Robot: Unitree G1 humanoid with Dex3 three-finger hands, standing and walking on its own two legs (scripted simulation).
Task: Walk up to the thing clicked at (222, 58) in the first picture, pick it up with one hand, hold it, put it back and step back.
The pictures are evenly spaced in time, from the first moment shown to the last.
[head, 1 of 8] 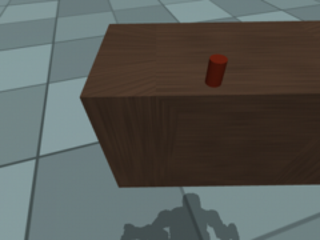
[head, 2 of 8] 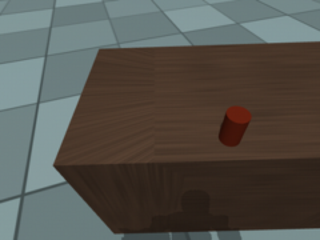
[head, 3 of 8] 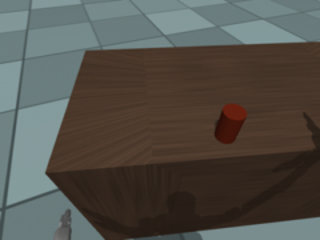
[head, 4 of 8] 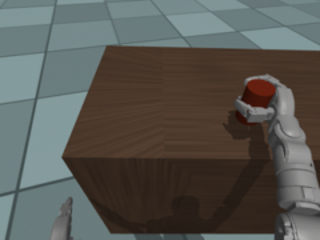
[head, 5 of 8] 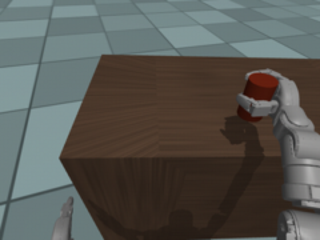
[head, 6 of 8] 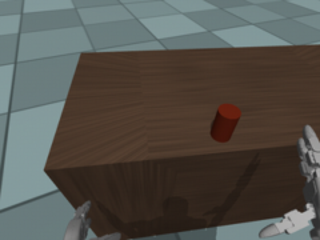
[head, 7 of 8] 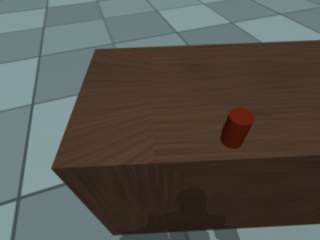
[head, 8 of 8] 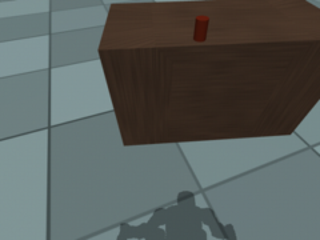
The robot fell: no
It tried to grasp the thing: yes
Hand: right
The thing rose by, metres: 0.24
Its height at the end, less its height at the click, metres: +0.00
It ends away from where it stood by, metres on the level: 0.01
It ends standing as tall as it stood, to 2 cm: yes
